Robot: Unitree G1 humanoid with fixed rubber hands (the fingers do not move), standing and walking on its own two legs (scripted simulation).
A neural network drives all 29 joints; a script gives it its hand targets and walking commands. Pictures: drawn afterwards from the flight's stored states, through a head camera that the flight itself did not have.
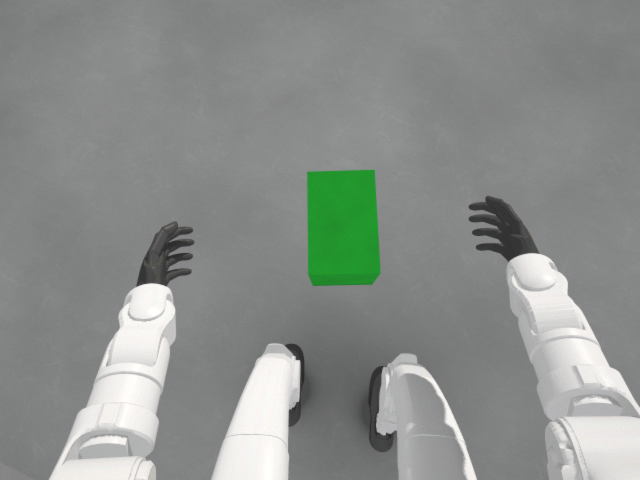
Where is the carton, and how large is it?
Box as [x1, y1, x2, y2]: [307, 170, 380, 285]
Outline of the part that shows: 374,170 307,172 308,274 313,285 371,284 379,274 380,271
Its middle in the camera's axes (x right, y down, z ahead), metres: +0.05 -0.01 +1.04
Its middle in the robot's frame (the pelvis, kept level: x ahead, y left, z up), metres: +0.53 -0.02 -0.60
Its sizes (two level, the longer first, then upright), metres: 0.261 0.169 0.207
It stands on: the floor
